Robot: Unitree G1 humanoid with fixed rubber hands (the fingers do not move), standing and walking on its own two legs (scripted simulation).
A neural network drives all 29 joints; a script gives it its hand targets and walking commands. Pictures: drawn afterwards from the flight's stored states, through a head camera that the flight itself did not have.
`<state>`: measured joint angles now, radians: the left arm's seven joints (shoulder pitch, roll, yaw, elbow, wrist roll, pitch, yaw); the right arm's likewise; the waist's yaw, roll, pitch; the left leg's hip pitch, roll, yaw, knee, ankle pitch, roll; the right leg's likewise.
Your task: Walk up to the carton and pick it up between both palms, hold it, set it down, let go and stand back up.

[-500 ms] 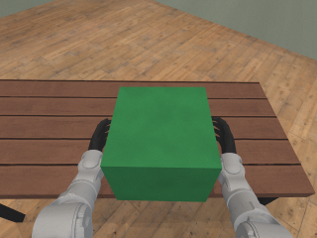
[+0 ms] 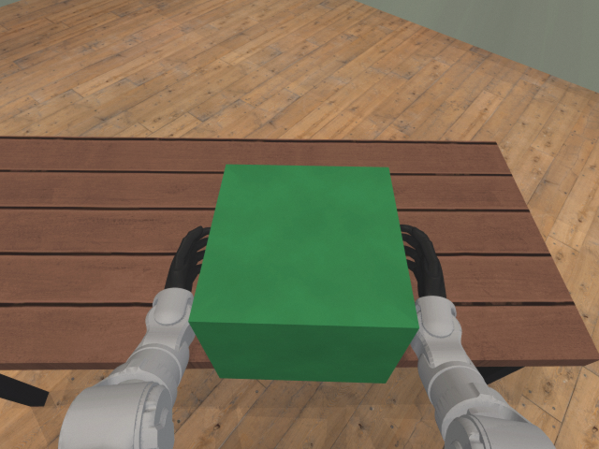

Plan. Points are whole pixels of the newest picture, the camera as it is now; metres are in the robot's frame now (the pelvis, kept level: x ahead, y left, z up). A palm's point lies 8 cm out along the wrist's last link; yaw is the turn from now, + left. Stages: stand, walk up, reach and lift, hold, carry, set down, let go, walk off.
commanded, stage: set down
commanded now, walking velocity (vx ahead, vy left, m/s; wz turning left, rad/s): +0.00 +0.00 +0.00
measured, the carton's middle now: (304, 272) +0.38 +0.00 -0.05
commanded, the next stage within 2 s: none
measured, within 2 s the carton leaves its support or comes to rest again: rests again in 0.36 s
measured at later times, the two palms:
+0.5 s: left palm (184, 283) +0.35 +0.18 -0.03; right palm (427, 290) +0.34 -0.17 -0.01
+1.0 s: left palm (184, 285) +0.36 +0.19 -0.05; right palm (420, 289) +0.35 -0.17 -0.04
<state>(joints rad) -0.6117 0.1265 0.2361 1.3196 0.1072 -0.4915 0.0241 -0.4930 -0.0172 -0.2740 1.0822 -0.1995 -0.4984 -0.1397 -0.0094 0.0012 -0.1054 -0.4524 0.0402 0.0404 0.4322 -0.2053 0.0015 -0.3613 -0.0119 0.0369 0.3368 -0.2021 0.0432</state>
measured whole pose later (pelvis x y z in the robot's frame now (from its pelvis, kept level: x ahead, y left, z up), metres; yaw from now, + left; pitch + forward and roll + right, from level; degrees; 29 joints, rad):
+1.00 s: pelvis -0.01 +0.00 -0.01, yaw +0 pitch +23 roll -1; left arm -0.69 0.17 0.23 1.43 0.04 -0.61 -0.01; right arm -0.64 -0.03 -0.26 1.28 0.02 -0.57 -0.12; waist -0.02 0.00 -0.20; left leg -0.71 0.04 0.04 0.50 -0.19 0.00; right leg -0.65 -0.01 0.04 0.46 -0.22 0.04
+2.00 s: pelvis -0.06 +0.00 -0.02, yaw +0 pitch +18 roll -1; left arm -0.41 0.24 0.08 1.16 -0.14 -0.52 -0.09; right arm -0.28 -0.13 0.02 1.05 0.31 -0.57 -0.10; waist -0.01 0.00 -0.20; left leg -0.72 0.04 0.04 0.58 -0.18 0.00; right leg -0.65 -0.01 0.04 0.54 -0.21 0.05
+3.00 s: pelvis -0.04 +0.00 -0.01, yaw +0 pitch +2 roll -1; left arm 0.01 0.25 0.02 0.81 -0.18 -0.44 -0.08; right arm 0.11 -0.13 0.02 0.79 0.19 -0.53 -0.07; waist 0.02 0.00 0.02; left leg -0.37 0.04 0.04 0.58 -0.24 0.00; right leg -0.30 -0.01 0.04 0.54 -0.27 0.04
